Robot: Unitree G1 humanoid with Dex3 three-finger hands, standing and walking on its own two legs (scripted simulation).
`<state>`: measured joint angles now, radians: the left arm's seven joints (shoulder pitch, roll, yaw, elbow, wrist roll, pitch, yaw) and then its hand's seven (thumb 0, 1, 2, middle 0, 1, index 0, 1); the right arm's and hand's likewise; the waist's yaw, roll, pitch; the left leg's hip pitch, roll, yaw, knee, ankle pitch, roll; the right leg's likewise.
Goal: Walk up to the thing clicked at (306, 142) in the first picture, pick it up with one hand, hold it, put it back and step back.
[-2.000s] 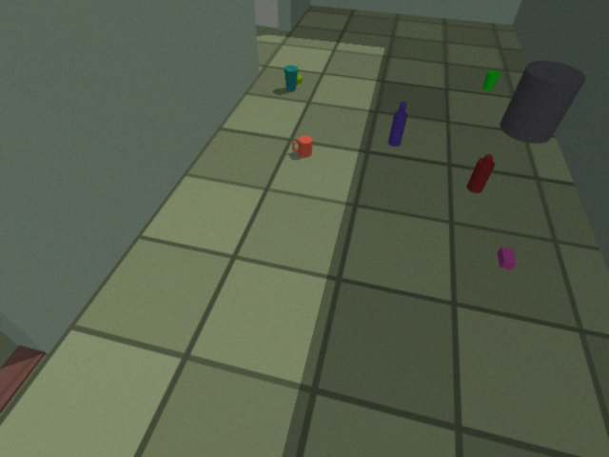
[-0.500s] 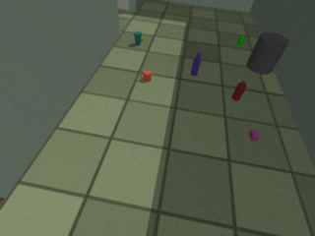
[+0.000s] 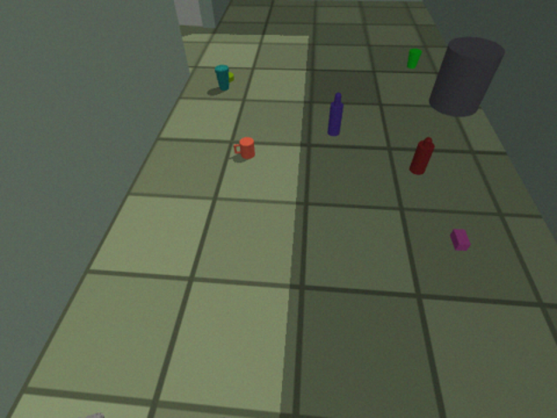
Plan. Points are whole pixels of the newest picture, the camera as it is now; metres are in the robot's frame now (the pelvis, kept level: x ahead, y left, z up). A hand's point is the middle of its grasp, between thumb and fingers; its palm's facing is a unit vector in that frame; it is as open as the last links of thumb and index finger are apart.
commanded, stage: walk up
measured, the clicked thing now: (244, 148) +1.58 +0.20 -0.72
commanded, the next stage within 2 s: stand in 0.98 s
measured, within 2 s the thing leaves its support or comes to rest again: neither
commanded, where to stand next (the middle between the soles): +0.10 -0.02 m, yaw -2 degrees
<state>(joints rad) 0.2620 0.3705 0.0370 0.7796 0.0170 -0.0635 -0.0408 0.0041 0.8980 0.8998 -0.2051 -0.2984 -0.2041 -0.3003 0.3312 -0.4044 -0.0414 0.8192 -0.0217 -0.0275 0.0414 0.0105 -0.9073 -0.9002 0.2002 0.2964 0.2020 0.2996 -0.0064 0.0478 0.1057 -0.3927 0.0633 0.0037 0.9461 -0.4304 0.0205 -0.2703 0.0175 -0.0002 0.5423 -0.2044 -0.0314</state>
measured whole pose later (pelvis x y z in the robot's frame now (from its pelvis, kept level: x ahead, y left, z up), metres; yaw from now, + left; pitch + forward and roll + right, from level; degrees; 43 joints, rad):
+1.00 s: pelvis +0.05 +0.01 +0.01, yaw -3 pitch -3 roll +0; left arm 0.08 0.36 0.02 1.06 0.01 0.01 -0.03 0.01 0.90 0.90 -0.20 -0.30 -0.20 -0.30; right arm 0.13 -0.37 0.01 1.08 -0.01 -0.03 0.00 0.01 -0.91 -0.90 0.20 0.30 0.20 0.30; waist -0.01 0.00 0.06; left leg -0.25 0.05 -0.01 0.47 -0.18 -0.03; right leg -0.14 -0.02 -0.02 0.47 -0.29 0.01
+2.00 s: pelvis +0.06 +0.03 +0.02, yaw -3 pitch -2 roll +0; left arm 0.11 0.35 0.01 1.13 0.02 -0.01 -0.01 0.01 0.90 0.90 -0.20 -0.30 -0.20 -0.30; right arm 0.08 -0.35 0.00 1.14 -0.01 -0.01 0.01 0.01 -0.91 -0.90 0.20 0.30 0.20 0.30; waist -0.01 0.00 0.05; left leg -0.19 0.02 0.01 0.36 -0.14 -0.01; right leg -0.06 -0.04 -0.01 0.32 -0.22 0.04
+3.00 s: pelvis +0.07 +0.03 +0.02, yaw -3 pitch -2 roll +0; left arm 0.14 0.35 0.01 1.12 0.02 -0.01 -0.01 0.01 0.90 0.90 -0.20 -0.30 -0.20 -0.30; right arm 0.10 -0.35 0.00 1.13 -0.01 -0.01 0.01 0.01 -0.91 -0.90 0.20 0.30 0.20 0.30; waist 0.00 0.00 0.05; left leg -0.18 0.02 0.00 0.36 -0.15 -0.01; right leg -0.05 -0.05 -0.01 0.31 -0.23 0.04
